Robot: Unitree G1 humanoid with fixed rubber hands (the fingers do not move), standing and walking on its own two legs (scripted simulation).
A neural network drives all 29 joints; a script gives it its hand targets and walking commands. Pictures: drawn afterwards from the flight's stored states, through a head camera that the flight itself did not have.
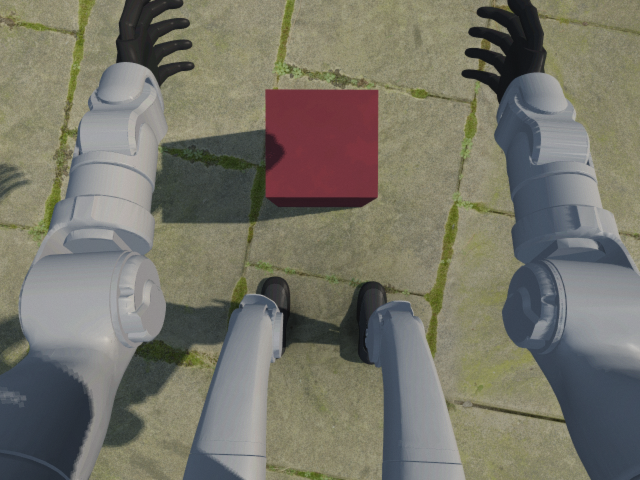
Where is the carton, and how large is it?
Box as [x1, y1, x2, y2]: [265, 89, 377, 206]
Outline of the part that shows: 265,89 267,198 278,206 362,206 377,197 377,90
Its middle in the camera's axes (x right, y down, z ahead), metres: +0.01 -0.19 +0.84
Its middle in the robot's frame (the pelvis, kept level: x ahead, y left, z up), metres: +0.53 +0.02 -0.52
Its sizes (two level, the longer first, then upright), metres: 0.210 0.200 0.250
